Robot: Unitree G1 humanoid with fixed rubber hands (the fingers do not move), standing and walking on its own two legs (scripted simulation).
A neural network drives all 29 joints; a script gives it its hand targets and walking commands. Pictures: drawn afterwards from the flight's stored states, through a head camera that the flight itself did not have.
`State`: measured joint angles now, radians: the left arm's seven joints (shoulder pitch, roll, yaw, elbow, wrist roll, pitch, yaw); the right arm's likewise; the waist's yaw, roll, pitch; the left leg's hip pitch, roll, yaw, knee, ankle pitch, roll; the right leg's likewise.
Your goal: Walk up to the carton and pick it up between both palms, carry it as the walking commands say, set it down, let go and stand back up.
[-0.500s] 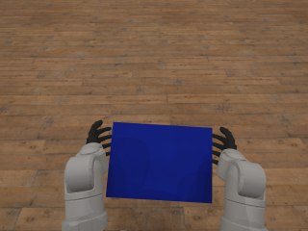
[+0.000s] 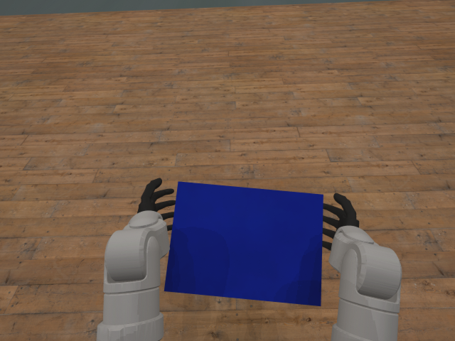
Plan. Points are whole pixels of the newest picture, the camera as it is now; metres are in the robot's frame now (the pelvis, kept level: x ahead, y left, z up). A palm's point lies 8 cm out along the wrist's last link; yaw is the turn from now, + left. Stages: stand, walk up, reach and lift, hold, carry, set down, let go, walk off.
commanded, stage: carry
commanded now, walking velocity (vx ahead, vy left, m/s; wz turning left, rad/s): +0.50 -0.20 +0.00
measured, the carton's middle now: (242, 238) +0.33 -0.01 -0.01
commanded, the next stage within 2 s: none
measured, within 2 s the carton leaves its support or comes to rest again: neither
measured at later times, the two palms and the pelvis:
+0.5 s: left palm (242, 116) +0.65 -0.03 +0.06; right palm (370, 129) +0.59 -0.33 +0.06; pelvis +0.34 -0.13 +0.00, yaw -5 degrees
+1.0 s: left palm (280, 53) +0.94 -0.16 +0.10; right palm (374, 53) +0.95 -0.47 +0.08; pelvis +0.66 -0.32 +0.02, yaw +1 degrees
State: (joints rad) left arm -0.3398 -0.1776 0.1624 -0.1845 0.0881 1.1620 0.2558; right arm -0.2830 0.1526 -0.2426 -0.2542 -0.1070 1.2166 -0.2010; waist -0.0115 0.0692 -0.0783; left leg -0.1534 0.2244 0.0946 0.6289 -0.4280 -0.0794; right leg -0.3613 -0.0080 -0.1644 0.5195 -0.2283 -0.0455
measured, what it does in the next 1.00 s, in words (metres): walks ahead: left foot, then right foot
